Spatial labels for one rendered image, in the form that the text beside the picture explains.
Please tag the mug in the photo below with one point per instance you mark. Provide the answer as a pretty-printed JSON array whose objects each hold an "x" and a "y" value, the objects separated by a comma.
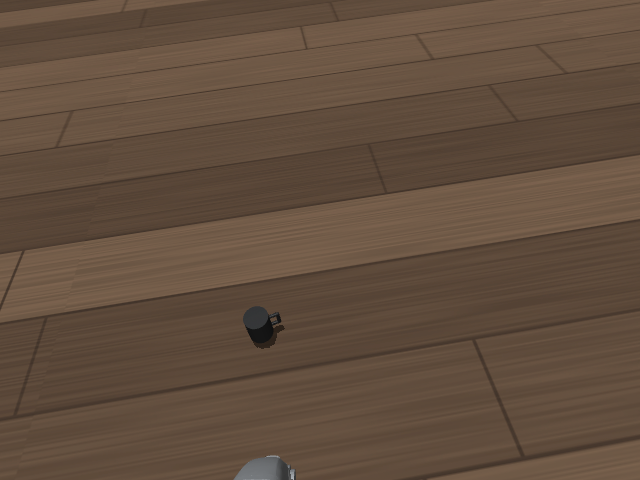
[{"x": 258, "y": 324}]

